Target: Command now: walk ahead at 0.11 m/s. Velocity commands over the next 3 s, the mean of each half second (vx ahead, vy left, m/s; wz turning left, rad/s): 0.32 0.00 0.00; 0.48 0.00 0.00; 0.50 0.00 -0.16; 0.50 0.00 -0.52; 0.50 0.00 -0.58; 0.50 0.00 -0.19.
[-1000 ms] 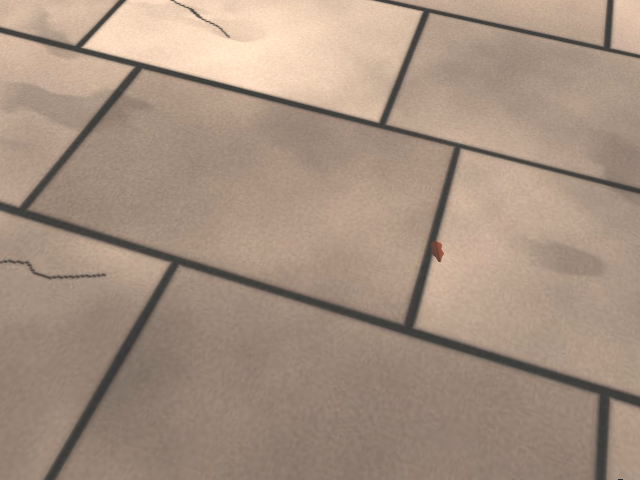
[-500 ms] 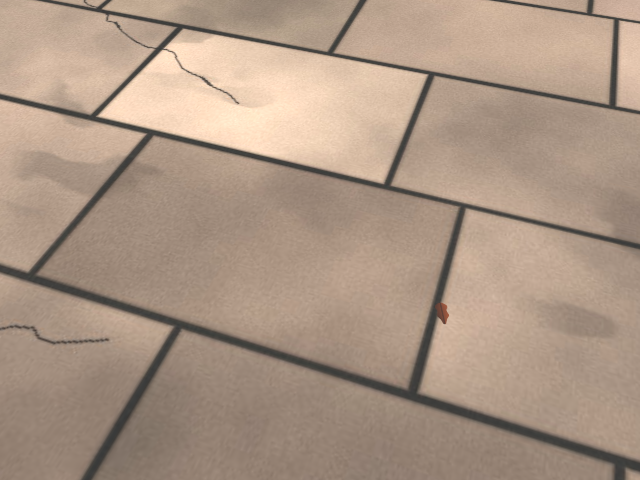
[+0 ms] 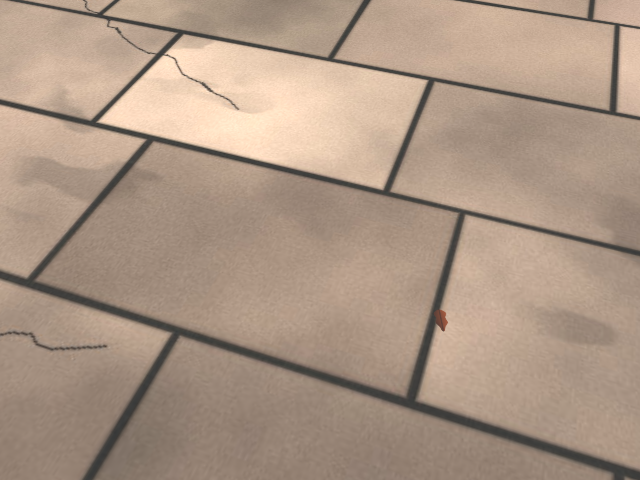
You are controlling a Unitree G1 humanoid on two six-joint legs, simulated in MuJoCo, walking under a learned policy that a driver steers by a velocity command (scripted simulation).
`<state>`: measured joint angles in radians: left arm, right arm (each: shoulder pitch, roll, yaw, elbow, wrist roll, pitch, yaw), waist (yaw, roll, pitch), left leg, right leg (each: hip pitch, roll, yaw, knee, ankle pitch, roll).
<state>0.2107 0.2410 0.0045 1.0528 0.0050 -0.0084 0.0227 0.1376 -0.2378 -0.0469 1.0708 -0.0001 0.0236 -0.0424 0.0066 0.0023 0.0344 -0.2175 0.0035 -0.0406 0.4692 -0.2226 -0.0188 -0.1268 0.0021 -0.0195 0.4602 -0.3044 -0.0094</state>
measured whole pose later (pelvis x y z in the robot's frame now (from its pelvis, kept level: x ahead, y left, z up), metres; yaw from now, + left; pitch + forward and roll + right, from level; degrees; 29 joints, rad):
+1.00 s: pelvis +0.44 -0.01 +0.01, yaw +0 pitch +0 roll -2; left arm 0.33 0.23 0.05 1.01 0.00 -0.10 -0.02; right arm 0.12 -0.27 -0.06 0.94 0.01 -0.08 -0.02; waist 0.05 0.03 0.02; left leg -0.67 0.15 -0.04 0.94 -0.13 0.02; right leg -0.11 0.09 -0.07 0.25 -0.15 -0.07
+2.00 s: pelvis +1.00 -0.04 +0.00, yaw -24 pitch +1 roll +0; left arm 0.27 0.26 0.09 0.82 -0.01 -0.06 -0.02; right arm 0.11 -0.28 -0.07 0.83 0.00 -0.12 -0.01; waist 0.02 0.02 0.05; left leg -0.55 0.10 -0.06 1.11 -0.33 -0.02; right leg -0.26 0.11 0.02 0.40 -0.16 -0.11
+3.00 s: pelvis +1.43 -0.34 +0.00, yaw -46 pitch +2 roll -1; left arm 0.29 0.26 0.06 0.76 0.00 -0.07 -0.02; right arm 0.20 -0.31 -0.05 0.85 0.01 -0.08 0.01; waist 0.02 0.04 0.01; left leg -0.58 0.12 -0.01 1.09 -0.30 0.00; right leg -0.22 0.05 -0.05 0.36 -0.17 -0.06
